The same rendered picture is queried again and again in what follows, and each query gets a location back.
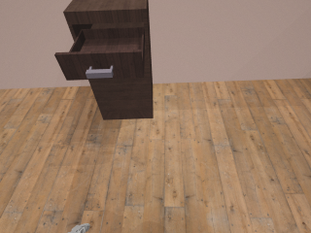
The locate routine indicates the drawer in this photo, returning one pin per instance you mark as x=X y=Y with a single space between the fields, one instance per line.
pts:
x=100 y=48

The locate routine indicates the handle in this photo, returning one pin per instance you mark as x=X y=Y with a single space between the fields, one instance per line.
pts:
x=99 y=73

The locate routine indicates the robot left hand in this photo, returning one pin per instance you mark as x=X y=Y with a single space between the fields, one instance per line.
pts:
x=83 y=228

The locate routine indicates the cabinet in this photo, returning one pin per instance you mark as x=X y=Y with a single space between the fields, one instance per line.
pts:
x=127 y=98

